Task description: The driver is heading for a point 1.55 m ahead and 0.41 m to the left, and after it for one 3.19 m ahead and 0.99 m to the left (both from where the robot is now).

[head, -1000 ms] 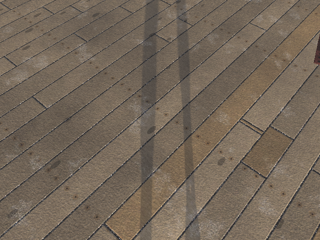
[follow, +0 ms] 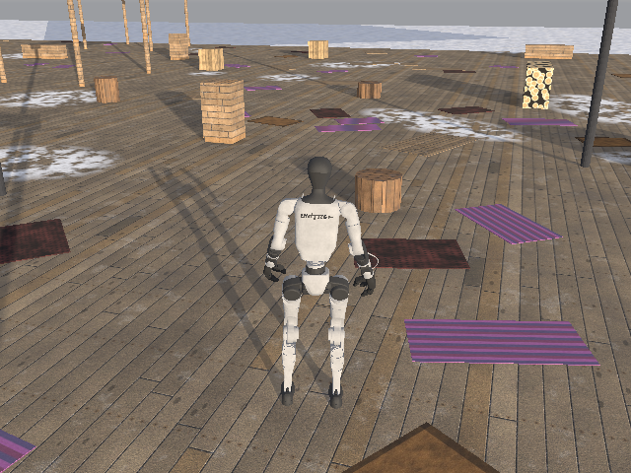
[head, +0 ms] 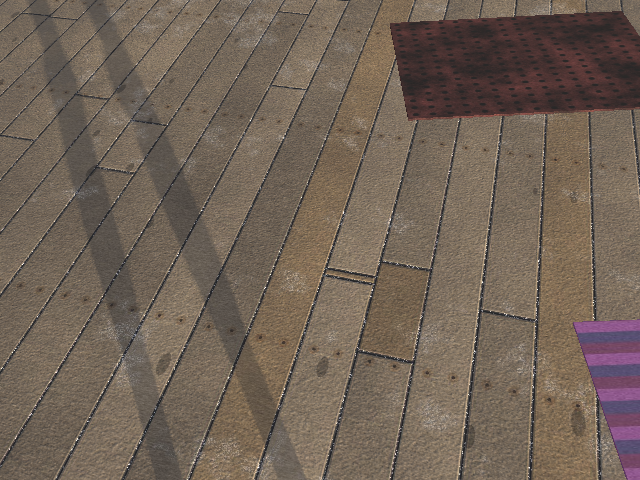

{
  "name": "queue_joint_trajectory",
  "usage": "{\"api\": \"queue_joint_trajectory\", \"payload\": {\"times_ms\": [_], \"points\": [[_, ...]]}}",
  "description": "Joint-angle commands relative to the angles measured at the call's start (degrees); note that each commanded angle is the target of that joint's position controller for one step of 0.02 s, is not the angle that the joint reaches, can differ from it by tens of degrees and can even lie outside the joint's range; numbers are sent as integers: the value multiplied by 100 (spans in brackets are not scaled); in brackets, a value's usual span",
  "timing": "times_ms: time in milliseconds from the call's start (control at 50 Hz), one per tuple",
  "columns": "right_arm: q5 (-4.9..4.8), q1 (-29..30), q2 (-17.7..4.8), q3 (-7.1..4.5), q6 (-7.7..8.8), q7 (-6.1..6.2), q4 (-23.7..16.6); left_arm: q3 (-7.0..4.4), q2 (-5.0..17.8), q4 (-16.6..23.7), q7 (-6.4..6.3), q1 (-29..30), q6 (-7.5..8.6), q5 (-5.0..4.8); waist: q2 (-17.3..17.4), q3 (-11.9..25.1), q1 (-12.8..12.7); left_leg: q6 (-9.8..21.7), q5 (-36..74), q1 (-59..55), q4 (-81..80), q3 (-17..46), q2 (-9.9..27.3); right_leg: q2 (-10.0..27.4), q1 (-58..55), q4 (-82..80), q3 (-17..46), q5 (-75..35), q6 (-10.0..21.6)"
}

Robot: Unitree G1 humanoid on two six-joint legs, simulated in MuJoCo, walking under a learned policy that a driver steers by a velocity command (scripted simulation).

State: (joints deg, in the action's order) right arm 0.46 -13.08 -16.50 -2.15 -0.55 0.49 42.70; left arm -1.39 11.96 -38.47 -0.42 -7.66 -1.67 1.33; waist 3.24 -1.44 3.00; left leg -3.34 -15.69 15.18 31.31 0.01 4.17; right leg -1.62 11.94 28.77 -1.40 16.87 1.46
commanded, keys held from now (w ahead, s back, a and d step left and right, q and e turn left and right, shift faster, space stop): q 0.06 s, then w+q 0.68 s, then w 0.08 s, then w+e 0.18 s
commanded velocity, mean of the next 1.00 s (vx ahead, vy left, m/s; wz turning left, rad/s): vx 0.35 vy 0.00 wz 0.40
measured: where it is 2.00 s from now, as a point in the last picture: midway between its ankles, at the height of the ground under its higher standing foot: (182, 330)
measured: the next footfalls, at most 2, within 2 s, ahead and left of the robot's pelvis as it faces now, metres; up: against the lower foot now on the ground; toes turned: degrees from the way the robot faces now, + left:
left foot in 0.36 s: +0.08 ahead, +0.18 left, +0.00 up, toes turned +15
right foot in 0.86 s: +0.49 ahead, +0.13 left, +0.00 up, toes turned +30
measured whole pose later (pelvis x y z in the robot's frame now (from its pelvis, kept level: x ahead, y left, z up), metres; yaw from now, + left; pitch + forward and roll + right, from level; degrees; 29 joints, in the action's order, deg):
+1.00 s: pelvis +0.36 +0.17 +0.00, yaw +27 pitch +1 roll -2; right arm -0.5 -17.9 -16.5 -2.2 3.5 0.7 41.6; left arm -3.6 16.3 -43.7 2.1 -11.2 5.6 -0.3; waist 1.6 -2.4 0.1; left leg 1.2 -22.2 22.3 68.9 4.9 -0.7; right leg -5.0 18.9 25.7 0.5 8.3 3.0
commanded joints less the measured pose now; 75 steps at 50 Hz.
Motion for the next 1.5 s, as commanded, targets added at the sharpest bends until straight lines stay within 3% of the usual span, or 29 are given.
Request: {"api": "queue_joint_trajectory", "payload": {"times_ms": [20, 120, 160, 240, 340, 360, 380, 400, 420, 460, 600, 740, 800, 840, 860, 880, 900, 920, 960, 980, 1100, 1200, 1280, 1300, 1320, 1340, 1360, 1400, 1500], "points": [[-65, 272, -764, -192, 31, 38, -506, -372, 1168, 258, -116, 13, 99, -47, -1222, 237, -249, 17, 560, 443, 202, 2, -43, 1299, -463, -694, 952, -1862, 642], [-180, 531, -630, -277, -99, -30, -716, -507, 1376, 149, -191, -589, 134, -114, -1029, -87, -713, 199, -1799, 2223, 2876, 190, 155, 2509, -669, -1622, 2038, 716, 1466], [-222, 515, -596, -301, -105, -45, -728, -486, 1244, 123, -160, -317, 280, -211, -904, -423, -553, 229, -1408, 2675, 2844, 355, 298, 2376, -753, -1945, 1878, 1379, 1291], [-179, 415, -379, -201, 19, -190, -716, -537, 1319, 114, -39, 45, 405, -207, -822, -107, -426, 302, -738, 1451, 1593, -106, 268, 1814, -496, -1882, 468, 384, 912], [-192, -712, -715, -369, 44, -201, -384, -536, 1322, -74, 122, -75, 438, -334, -487, 261, 99, 642, -149, -848, 255, -868, -496, 1547, 461, -328, -455, 425, 542], [-250, -1479, -1125, -559, 44, -136, -220, -414, 973, -48, 138, -49, 465, -209, 288, 454, 438, 960, -318, -1768, -152, -129, -249, 1174, 1148, 1448, -935, 104, 205], [-197, -1752, -2072, -709, 168, -94, -404, -276, 561, 499, 107, 321, 560, -32, 1995, 490, 357, 2087, -1379, -2499, -1488, 3646, 1347, 94, 3332, 3828, -739, 1818, -330], [-137, -1597, -1659, -572, 343, -194, -579, -347, 1019, 553, 119, 553, 696, -270, 884, 745, 484, 2574, -2560, -2537, -2261, 4843, 1826, 95, 4016, 4550, 520, 1753, -233], [-116, -1303, -1319, -456, 447, -210, -608, -392, 1229, 554, 174, 598, 788, -446, 640, 233, 301, 2403, -2475, -2251, -2265, 4348, 1791, 397, 4280, 4534, 626, 1207, -46], [-123, -735, -911, -317, 464, -180, -715, -419, 1282, 293, 156, 281, 871, -193, 69, -138, -69, 1934, -1132, -1568, -1993, 3056, 1247, 740, 3777, 3757, 609, 191, 34], [-134, -960, -964, -319, 444, 87, -612, -312, 881, 287, 171, 815, 765, -92, 61, -142, -79, 1557, 1562, -1072, -2043, 1430, 435, 317, 2868, 1407, 361, -1748, -441], [-233, -1396, -992, -396, 332, 166, -266, -264, 871, 586, 337, 1800, 892, -172, 234, -331, 210, 1402, 1545, -1308, -1664, 1837, 569, 97, 2447, -38, 469, -2242, -320], [-178, -1299, -973, -421, 275, 202, -199, -328, 1016, 450, 361, 1405, 961, -174, 468, -179, 24, 1285, 2517, -1613, -1321, 1855, 725, 80, 1839, -159, 354, -1872, -100], [-119, -1148, -931, -390, 248, 161, -228, -497, 1345, 200, 285, 355, 966, -165, 589, 582, -523, 1070, 4516, -1667, -48, 1499, 389, -132, 355, -283, -29, -1706, 237], [-51, -1036, -763, -308, 244, 135, -340, -539, 1508, 65, 244, -600, 939, -98, 476, 1390, -966, 905, 3981, -844, 1274, 1394, 157, 445, -1315, 75, 503, -1663, 613], [-32, -1966, -127, -124, 297, 104, -337, -651, 1979, -120, 230, -1385, 902, -31, -1192, 2454, -648, 457, 614, 1199, 3590, 1126, -748, 1928, -3639, 149, 3114, -1001, 1648], [-212, -2139, -313, -94, 372, 76, -249, -580, 1622, -379, 316, -1712, 897, -186, -1974, 2685, -734, 343, -1721, 2225, 4574, 1291, -1102, 2339, -3991, -1002, 5058, 243, 2004], [-305, -1364, -790, -202, 426, 55, -373, -478, 1281, -320, 287, -1214, 871, -297, -1321, 1540, -791, 395, -1383, 2749, 4883, 1198, -645, 2125, -3161, -1212, 4392, 819, 1719], [-108, -210, -825, -187, 564, 35, -667, -376, 1082, -213, 237, -555, 777, -201, -377, 364, -616, 457, -608, 2580, 4201, 748, -178, 1616, -1291, -1452, 3103, -184, 1437], [-13, -138, -774, -201, 604, 24, -714, -344, 1032, -190, 221, -470, 771, -135, -409, 220, -448, 453, -396, 2276, 3801, 732, -15, 1402, -772, -1575, 2805, -741, 1385], [75, 307, -197, 52, 663, -57, -944, -427, 1349, -285, 55, -643, 710, -283, -742, 55, -336, 123, 329, 1427, 1420, 292, -24, 938, 416, -1906, 1766, -1567, 1376], [-75, 1049, -433, -23, 727, -115, -1126, -470, 1452, -402, 5, -1210, 570, -364, -751, 80, -595, 33, 1679, 653, 56, 430, -356, 916, 360, -1533, 1946, -1004, 978], [-92, 347, -748, -248, 761, -57, -1009, -404, 1205, -357, 2, -1272, 490, -290, -814, 372, -76, 391, 1070, -758, -499, 392, -264, 669, 431, -351, 2118, -737, 538], [-5, -447, -1065, -354, 766, -7, -940, -270, 830, -239, 30, -1227, 514, -208, -314, 999, 302, 751, 600, -1879, -575, 1185, 589, 314, 934, 1136, 1717, -251, 312], [83, -936, -1553, -477, 660, -6, -819, -139, 420, -47, 25, -1839, 584, -308, 1366, 1777, 126, 1562, -546, -3346, -1062, 3460, 1911, -325, 2499, 2981, 922, 1516, 3], [20, -981, -1213, -429, 629, -64, -728, -226, 906, -74, 0, -1871, 580, -430, 1340, 1539, 137, 1732, -1738, -3169, -1463, 4476, 2064, 30, 3322, 4011, 955, 1604, -66], [-18, -747, -839, -330, 631, -63, -762, -327, 1235, -73, -11, -1448, 539, -425, 722, 877, 202, 1545, -1642, -2635, -1533, 3732, 1818, 243, 3518, 4383, 995, 1058, -78], [24, -223, -486, -217, 626, -76, -733, -357, 1182, 3, -3, -1013, 474, -300, 293, 273, 4, 1368, -142, -1649, -1667, 2309, 1310, 540, 3261, 4159, 867, 326, -145], [-1, -77, -568, -297, 733, -56, -480, -293, 771, 241, 102, -641, 308, -265, 215, -26, -204, 1430, 1389, -988, -2190, 875, 1111, 777, 2946, 3336, 707, -324, -270]]}}
Velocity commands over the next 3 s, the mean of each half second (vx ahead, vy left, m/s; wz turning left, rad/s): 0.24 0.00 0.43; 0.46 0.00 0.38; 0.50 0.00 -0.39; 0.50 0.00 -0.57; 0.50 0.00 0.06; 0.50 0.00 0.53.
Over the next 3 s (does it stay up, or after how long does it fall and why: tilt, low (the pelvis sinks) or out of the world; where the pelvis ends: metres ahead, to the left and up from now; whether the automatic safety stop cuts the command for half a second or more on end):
stays up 1.43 0.30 0.01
